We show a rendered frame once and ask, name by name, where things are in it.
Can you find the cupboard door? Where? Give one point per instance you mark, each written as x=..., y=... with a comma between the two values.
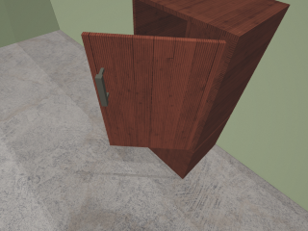
x=157, y=86

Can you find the handle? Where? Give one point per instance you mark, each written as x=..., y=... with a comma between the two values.
x=103, y=95

